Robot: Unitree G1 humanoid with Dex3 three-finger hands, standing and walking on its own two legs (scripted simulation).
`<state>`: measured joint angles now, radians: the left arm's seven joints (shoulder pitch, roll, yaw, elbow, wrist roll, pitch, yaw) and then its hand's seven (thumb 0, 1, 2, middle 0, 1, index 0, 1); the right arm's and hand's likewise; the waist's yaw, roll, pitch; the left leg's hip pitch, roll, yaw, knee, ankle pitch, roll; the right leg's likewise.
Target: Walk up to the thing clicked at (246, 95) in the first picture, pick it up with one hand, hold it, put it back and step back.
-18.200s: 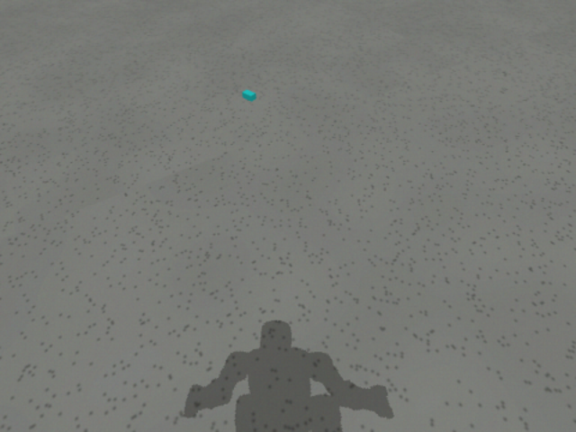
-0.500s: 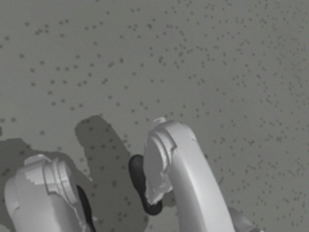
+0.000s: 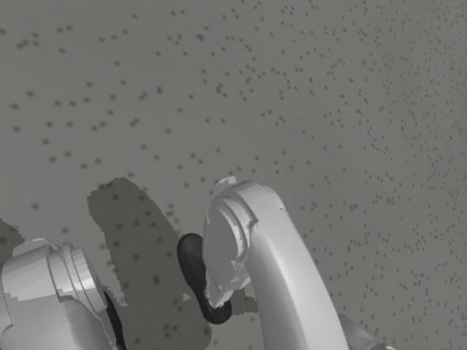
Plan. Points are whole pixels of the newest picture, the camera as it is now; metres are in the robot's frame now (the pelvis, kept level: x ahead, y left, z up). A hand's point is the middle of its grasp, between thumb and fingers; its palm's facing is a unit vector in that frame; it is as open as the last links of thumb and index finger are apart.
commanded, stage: close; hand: left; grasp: from above
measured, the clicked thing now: out of the picture +0.43 +0.35 -0.28
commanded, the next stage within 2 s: settle in 1.68 s
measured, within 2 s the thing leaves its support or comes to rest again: neither
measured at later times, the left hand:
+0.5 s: hand out of the picture +0.43 +0.34 -0.26, palm faces -0.42 -0.19 -0.89, open 12.1 cm
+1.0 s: hand out of the picture +0.42 +0.34 -0.26, palm faces -0.42 -0.19 -0.89, open 9.5 cm
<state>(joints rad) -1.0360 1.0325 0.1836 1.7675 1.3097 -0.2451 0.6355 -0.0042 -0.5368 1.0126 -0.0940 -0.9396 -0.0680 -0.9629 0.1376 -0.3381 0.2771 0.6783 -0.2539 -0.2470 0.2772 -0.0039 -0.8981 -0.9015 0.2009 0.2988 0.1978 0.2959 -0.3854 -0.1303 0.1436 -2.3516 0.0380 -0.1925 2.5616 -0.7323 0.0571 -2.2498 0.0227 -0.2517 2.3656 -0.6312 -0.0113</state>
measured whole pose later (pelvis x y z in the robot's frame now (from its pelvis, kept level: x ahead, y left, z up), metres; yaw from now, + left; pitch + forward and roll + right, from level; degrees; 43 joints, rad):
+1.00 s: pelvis -0.01 +0.00 +0.00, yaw -1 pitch +26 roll -16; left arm -1.02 1.07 0.16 1.77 1.28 -0.25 0.66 -0.01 0.13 0.53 -0.57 -0.66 -0.61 -0.63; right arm 0.10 -0.36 0.33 0.65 -0.25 -0.30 0.31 0.00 -0.90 -0.90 0.20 0.30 0.20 0.30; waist -0.38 -0.17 0.19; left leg -2.33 0.04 -0.23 2.57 -0.73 0.06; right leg -2.22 0.04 -0.28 2.34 -0.61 0.00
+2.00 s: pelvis -0.01 +0.00 +0.00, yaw -2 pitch +26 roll -16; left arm -1.01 1.06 0.16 1.72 1.24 -0.23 0.62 0.00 0.33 0.22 -0.88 -0.37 -0.93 -0.32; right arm 0.11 -0.36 0.32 0.65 -0.24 -0.29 0.30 0.00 -0.91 -0.90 0.20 0.30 0.20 0.30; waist -0.36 -0.16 0.18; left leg -2.33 0.04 -0.23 2.56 -0.72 0.06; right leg -2.22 0.04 -0.28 2.33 -0.61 0.00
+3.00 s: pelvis +0.00 -0.01 +0.05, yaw +7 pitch +35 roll -9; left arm -0.90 0.74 0.09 1.33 1.17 -0.16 0.33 -0.02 0.35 0.10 -1.04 -0.10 -1.06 -0.09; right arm 0.19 -0.30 0.07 0.72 -0.11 -0.10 0.20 0.00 -0.92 -0.91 0.20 0.30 0.20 0.30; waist -0.23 0.02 -0.08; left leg -2.28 0.01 -0.08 2.35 -0.68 0.05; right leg -2.22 0.00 -0.14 2.25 -0.64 -0.02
